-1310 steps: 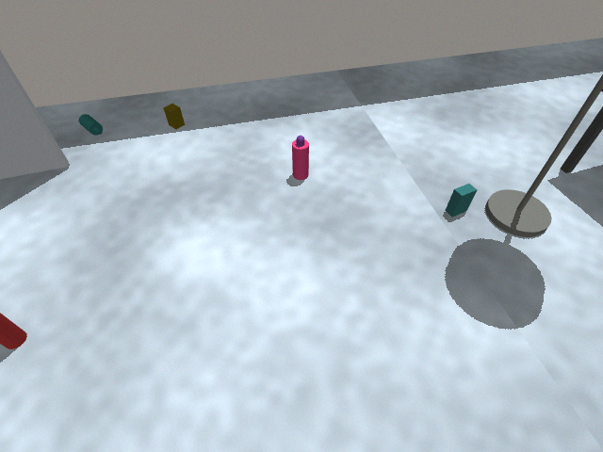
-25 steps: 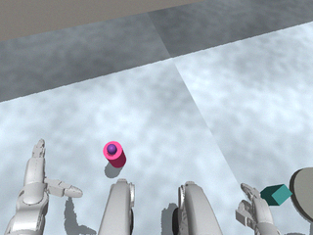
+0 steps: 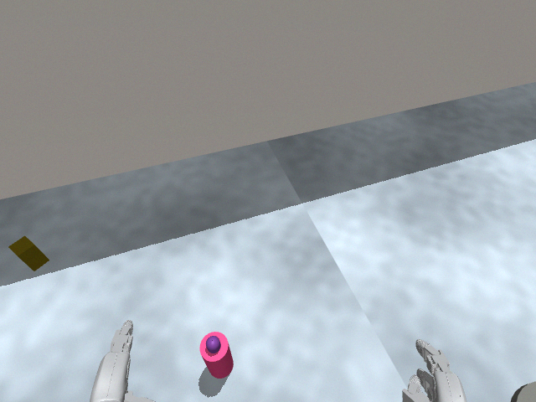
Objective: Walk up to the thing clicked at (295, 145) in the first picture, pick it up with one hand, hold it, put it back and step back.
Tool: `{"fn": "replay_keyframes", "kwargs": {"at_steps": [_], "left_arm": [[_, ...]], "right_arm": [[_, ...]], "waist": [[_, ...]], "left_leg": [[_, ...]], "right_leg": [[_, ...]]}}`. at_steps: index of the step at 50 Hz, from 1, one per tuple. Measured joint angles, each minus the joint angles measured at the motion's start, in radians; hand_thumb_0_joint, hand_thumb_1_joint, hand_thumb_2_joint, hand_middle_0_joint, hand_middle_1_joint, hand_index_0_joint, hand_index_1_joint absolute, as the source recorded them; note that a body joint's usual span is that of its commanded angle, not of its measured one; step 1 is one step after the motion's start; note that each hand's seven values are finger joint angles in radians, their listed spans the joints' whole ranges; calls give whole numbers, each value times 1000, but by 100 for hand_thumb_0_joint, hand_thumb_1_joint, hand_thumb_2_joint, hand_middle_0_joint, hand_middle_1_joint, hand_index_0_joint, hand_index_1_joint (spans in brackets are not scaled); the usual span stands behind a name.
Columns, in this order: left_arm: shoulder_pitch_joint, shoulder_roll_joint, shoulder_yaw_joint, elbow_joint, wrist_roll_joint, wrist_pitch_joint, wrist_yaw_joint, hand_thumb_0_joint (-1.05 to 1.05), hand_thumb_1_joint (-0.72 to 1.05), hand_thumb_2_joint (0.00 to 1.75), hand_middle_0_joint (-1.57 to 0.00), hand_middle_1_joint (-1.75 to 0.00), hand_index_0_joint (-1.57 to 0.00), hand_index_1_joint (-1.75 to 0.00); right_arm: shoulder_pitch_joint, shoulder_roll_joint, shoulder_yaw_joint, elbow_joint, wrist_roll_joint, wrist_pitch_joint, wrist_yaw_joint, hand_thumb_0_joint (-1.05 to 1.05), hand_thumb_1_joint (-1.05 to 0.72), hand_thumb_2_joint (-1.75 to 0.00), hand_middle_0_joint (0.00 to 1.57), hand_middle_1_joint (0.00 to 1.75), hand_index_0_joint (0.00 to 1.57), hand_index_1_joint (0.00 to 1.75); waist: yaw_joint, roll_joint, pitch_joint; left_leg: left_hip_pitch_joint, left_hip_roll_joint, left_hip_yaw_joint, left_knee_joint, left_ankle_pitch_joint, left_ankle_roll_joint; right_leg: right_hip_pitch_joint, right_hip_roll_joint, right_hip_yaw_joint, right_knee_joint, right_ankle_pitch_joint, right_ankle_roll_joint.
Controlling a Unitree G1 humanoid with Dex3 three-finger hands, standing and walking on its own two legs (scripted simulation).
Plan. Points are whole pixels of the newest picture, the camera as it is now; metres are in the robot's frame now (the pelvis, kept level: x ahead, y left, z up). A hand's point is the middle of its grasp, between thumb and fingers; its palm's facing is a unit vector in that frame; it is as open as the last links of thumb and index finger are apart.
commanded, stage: home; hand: left
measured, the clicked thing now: (216, 354) +0.37 +0.18 -0.59
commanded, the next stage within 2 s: stand in 1.74 s
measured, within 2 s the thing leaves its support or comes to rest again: neither
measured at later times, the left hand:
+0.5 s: hand (157, 398) +0.16 +0.17 -0.05, palm faces +0.11 -0.95 -0.29, open 17.7 cm
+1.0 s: hand out of the picture +0.15 +0.17 -0.05, palm faces +0.11 -0.95 -0.28, open 17.5 cm
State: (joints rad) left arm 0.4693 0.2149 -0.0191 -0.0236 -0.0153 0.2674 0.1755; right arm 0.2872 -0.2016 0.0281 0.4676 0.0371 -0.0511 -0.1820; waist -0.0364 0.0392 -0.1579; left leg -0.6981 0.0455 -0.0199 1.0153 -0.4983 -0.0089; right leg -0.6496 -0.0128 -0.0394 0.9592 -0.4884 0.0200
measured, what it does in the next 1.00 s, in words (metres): stands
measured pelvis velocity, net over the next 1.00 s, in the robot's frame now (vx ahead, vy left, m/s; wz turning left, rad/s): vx -0.02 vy -0.01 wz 0.00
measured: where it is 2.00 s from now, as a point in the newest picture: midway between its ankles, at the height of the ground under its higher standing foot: outside the picture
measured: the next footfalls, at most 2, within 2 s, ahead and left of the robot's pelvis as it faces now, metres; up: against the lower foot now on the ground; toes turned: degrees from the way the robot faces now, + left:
none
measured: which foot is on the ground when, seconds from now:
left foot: down 0.00-1.00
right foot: down 0.00-1.00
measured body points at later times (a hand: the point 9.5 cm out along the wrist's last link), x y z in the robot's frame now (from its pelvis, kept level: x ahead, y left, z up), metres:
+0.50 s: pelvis -0.01 -0.01 +0.01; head +0.01 +0.00 +0.46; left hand +0.15 +0.22 -0.03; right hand +0.14 -0.25 -0.07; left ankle +0.00 +0.12 -0.68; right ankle -0.01 -0.14 -0.68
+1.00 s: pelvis -0.02 -0.01 +0.01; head +0.00 -0.01 +0.46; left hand +0.14 +0.22 -0.03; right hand +0.15 -0.25 -0.06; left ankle +0.00 +0.12 -0.68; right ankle -0.01 -0.14 -0.68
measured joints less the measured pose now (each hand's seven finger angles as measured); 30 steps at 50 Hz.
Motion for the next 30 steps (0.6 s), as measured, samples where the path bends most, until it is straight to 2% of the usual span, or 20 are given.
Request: {"fn": "replay_keyframes", "kwargs": {"at_steps": [11, 30], "left_arm": [[4, -9, 9, 7, 11, -2, -18, -1, -59, 2, -5, -5, -5, -5], [-13, -17, 12, 41, 13, -10, -30, -1, -58, 3, -6, -5, -5, -5]], "right_arm": [[-19, -4, 0, 5, -20, -42, 5, 1, -90, -90, 20, 30, 20, 30], [3, -6, -4, 41, -23, -66, 2, 1, -90, -90, 20, 30, 20, 30]], "waist": [[17, -13, 46], [8, -9, 57]], "left_leg": [[43, -4, -5, -29, 22, -4], [65, 1, -1, -57, 44, -9]], "right_leg": [[42, -3, -5, -23, 16, -4], [58, 3, -1, -42, 36, -9]]}}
